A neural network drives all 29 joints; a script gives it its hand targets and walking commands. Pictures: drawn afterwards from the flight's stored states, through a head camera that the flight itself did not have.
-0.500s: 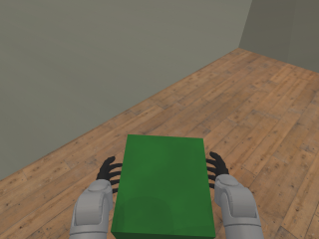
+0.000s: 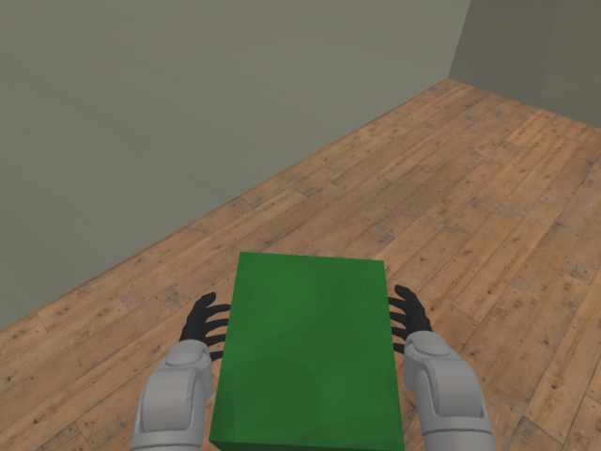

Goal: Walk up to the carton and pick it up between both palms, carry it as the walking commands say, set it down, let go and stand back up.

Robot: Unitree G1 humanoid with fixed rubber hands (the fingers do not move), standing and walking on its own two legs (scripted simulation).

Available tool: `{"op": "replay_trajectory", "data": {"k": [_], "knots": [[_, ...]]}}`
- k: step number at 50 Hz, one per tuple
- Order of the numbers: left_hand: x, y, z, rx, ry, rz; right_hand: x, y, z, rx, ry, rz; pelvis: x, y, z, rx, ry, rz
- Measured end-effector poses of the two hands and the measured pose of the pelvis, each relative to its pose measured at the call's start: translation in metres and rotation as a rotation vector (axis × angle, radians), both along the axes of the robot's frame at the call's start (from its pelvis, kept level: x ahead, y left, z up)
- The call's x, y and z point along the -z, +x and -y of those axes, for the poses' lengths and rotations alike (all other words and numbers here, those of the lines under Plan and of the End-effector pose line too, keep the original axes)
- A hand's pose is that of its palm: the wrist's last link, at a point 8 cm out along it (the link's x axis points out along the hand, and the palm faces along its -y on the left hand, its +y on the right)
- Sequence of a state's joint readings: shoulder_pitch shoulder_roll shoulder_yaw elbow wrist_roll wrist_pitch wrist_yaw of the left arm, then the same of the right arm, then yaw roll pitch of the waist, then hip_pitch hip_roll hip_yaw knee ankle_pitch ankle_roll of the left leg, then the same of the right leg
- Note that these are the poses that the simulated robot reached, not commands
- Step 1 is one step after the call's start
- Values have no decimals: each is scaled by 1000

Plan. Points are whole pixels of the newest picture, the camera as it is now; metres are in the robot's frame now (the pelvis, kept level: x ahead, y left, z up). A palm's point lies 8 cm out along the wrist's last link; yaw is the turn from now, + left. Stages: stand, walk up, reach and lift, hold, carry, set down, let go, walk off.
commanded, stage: carry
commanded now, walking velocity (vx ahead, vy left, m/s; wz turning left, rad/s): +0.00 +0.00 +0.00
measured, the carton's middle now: (304, 364) +0.28 +0.00 -0.03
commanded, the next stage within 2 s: none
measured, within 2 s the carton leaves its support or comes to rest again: neither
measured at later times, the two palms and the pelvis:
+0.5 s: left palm (186, 352) +0.25 +0.14 +0.06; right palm (424, 341) +0.26 -0.14 +0.07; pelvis -0.01 +0.00 +0.00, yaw -1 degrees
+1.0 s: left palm (214, 374) +0.23 +0.11 +0.05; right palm (457, 361) +0.23 -0.18 +0.06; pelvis -0.03 -0.03 -0.02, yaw +2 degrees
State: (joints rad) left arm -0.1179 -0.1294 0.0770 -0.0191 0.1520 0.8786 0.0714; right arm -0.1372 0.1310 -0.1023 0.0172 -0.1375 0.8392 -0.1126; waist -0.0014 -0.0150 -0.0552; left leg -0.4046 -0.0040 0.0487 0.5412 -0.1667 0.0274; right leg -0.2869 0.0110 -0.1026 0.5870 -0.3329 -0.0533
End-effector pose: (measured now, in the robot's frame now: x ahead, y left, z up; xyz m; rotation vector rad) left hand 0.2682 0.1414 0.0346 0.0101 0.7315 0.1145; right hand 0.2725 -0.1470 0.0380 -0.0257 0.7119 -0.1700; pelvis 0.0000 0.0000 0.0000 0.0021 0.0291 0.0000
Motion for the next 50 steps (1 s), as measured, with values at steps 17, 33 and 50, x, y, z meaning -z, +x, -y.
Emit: {"op": "replay_trajectory", "data": {"k": [17, 33, 50], "knots": [[-6, -3, -3, 0, -5, 27, -7, -4, -3, 3, -3, 23, 0, -2, -3, 1, -3, 13], [-44, -27, 8, -36, -38, 14, -43, -27, 9, 23, 46, 11, 2, -12, 10, 21, -7, -2], [-14, -38, 32, -26, -75, -70, -25, -39, 32, 43, 12, -72, 17, -31, 33, -31, -33, -4]]}}
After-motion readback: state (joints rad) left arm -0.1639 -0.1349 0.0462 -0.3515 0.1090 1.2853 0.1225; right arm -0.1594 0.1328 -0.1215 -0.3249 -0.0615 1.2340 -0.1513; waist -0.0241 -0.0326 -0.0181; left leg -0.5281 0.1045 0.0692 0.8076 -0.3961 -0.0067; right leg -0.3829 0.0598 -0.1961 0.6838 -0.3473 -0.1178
